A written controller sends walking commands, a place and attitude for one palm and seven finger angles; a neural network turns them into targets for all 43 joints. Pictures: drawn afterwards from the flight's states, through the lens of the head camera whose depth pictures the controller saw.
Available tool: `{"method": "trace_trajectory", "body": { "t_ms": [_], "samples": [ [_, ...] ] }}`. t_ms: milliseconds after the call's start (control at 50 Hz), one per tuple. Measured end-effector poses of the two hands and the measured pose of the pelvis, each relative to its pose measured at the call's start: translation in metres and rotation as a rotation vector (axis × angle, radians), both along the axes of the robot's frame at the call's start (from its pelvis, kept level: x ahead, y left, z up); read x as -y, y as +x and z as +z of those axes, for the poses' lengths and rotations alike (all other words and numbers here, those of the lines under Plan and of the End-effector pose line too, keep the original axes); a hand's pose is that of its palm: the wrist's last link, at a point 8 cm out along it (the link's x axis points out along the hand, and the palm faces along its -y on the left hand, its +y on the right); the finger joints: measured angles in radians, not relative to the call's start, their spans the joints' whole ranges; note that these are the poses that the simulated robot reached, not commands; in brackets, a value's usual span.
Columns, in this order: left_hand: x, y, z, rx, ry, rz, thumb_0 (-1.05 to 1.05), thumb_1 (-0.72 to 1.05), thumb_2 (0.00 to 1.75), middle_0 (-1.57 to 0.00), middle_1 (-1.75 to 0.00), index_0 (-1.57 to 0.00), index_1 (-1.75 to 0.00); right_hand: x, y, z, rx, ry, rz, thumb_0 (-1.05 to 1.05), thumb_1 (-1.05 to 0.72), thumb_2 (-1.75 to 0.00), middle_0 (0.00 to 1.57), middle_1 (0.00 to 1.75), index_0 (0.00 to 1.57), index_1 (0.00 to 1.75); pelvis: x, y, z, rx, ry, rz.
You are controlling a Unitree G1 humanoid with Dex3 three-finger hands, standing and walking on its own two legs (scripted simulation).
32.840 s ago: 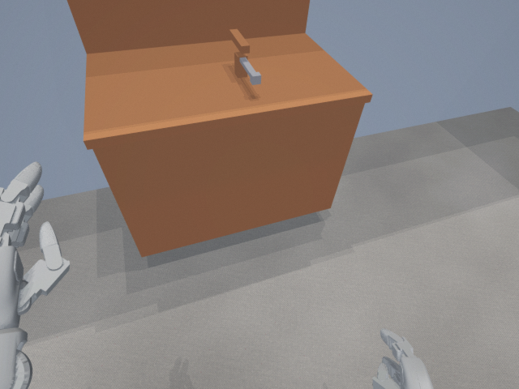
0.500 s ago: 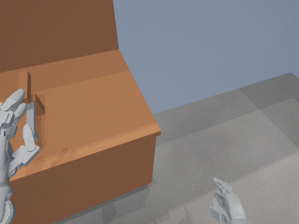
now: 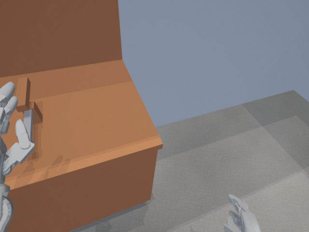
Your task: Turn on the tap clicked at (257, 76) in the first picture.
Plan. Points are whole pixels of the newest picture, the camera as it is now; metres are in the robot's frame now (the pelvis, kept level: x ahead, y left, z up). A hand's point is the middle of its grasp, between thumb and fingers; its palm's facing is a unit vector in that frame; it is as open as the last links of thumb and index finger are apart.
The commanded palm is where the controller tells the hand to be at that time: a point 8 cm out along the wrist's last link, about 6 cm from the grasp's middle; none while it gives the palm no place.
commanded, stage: come to a stop and stand still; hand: left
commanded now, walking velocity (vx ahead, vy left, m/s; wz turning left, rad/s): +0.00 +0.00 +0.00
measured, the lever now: (26, 144) +0.31 +0.40 +0.00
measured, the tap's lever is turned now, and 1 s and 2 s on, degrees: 0 0 0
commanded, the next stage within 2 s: look again from close up in 0.76 s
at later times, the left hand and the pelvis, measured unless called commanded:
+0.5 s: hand out of the picture +0.18 +0.31 +0.15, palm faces +0.45 -0.82 -0.35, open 7.4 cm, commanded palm +0.12 +0.33 +0.17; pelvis -0.03 +0.04 +0.00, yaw +1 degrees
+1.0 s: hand (4, 157) +0.20 +0.30 +0.16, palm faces +0.41 -0.84 -0.34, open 7.4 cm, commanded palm +0.13 +0.33 +0.17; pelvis -0.02 +0.05 +0.00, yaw +1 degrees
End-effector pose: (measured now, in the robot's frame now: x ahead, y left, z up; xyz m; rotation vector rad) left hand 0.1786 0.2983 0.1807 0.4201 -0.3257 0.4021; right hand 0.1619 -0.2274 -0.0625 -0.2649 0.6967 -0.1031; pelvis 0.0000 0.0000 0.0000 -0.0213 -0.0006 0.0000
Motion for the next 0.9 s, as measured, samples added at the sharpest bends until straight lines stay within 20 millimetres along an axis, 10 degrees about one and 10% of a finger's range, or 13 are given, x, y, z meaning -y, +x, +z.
{"method": "trace_trajectory", "body": {
  "t_ms": [100, 200, 360, 520, 900],
  "samples": [
    [0.006, 0.007, 0.006, 0.005, 0.052, -0.063, 0.01, 0.89, 0.9, -0.21, -0.3, -0.21, -0.3, -0.014, 0.011, 0.006, 0.047, 0.013, 0.022, 0.02, -0.9, -0.9, 0.2, 0.3, 0.2, 0.3, -0.009, -0.001, 0.0, -0.001, -0.006, -0.004],
    [-0.034, 0.019, 0.02, 0.032, 0.125, -0.011, 0.01, 0.89, 0.9, -0.21, -0.3, -0.21, -0.31, -0.029, 0.008, 0.006, 0.059, 0.051, 0.037, 0.02, -0.9, -0.9, 0.2, 0.3, 0.2, 0.3, -0.016, -0.015, 0.0, -0.012, -0.002, -0.016],
    [-0.015, -0.026, -0.02, -0.143, 0.023, -0.121, 0.01, 0.9, 0.9, -0.21, -0.3, -0.21, -0.3, -0.041, -0.023, -0.003, 0.032, 0.057, -0.014, 0.01, -0.9, -0.9, 0.2, 0.3, 0.2, 0.3, -0.039, -0.021, -0.003, 0.005, -0.002, -0.009],
    [-0.056, -0.044, -0.013, -0.015, 0.004, 0.043, 0.02, 0.89, 0.9, -0.21, -0.31, -0.21, -0.31, -0.058, -0.039, -0.005, -0.011, 0.012, 0.045, 0.02, -0.9, -0.9, 0.2, 0.3, 0.2, 0.3, -0.044, -0.036, -0.005, 0.034, 0.001, 0.02],
    [-0.048, -0.028, -0.017, -0.062, 0.001, -0.004, 0.01, 0.89, 0.9, -0.21, -0.3, -0.21, -0.31, -0.061, -0.024, 0.002, 0.009, 0.012, 0.041, 0.02, -0.9, -0.9, 0.2, 0.3, 0.2, 0.3, -0.047, -0.026, 0.0, 0.017, -0.011, 0.015]
  ]
}}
